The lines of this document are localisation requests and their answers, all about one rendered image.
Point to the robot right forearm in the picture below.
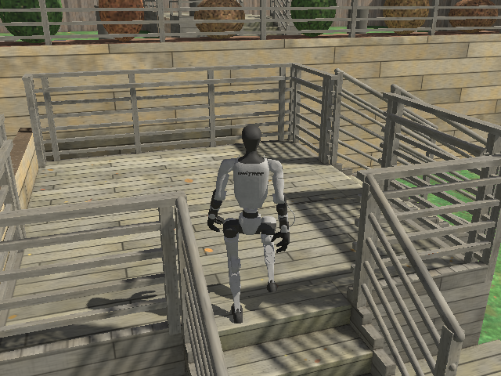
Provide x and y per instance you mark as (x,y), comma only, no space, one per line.
(283,216)

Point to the left robot upper arm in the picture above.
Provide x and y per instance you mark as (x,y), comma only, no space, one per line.
(222,179)

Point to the robot left forearm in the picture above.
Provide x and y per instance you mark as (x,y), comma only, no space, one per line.
(214,207)

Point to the left robot hand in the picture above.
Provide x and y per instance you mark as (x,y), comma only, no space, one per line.
(218,220)

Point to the right robot upper arm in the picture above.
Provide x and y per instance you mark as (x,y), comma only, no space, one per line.
(278,182)

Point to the robot head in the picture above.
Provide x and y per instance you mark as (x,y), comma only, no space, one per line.
(251,136)

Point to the robot right shin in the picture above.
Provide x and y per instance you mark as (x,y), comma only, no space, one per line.
(269,253)

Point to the right robot hand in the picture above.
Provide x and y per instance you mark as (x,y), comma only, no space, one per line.
(285,241)

